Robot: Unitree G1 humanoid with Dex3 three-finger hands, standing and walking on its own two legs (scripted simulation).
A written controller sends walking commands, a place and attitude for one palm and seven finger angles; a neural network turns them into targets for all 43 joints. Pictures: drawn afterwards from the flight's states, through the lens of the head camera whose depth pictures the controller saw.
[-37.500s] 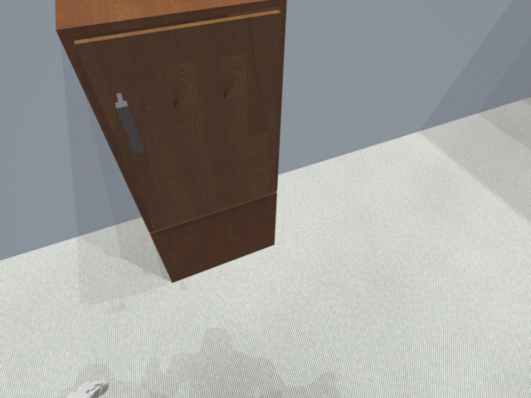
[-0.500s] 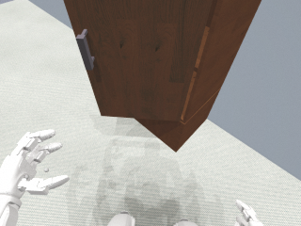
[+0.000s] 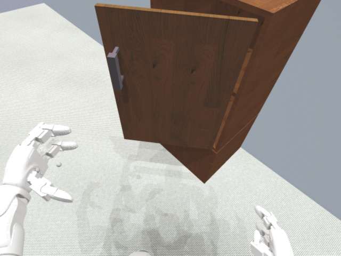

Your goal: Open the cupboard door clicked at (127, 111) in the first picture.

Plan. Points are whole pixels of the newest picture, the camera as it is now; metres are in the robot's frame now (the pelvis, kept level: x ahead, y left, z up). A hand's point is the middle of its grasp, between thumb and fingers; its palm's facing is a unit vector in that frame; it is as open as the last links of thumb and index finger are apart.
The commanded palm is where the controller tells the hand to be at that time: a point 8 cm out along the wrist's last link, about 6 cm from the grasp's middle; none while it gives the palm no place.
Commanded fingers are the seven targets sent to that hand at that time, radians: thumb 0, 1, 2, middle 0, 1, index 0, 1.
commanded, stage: raise the hand with hooked fingers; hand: left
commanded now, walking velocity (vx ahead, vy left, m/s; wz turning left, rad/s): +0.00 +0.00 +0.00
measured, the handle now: (117, 68) +0.62 +0.23 +0.08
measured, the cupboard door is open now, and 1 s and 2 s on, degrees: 39 39 39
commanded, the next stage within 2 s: move the hooked fingers beside the handle in 0.64 s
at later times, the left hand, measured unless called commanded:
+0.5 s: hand (79, 153) +0.29 +0.23 +0.09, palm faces +0.00 -1.00 -0.02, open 14.0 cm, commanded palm +0.27 +0.28 +0.10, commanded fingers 0.00 -0.50 0.30 -0.30 -1.20 -0.30 -1.20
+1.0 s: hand (79, 138) +0.33 +0.24 +0.09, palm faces -0.01 -1.00 -0.01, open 14.0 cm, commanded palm +0.31 +0.29 +0.10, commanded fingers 0.00 -0.50 0.30 -0.30 -1.20 -0.30 -1.20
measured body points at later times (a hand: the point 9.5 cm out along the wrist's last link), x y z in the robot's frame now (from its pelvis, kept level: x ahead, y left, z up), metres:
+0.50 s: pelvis +0.00 -0.04 +0.01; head +0.03 -0.04 +0.46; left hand +0.29 +0.28 +0.10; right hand +0.15 -0.30 -0.07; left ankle +0.02 +0.09 -0.70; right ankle +0.00 -0.15 -0.70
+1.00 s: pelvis -0.01 -0.04 +0.00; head +0.04 -0.03 +0.45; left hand +0.33 +0.29 +0.10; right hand +0.13 -0.30 -0.08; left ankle +0.02 +0.09 -0.70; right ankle +0.00 -0.15 -0.70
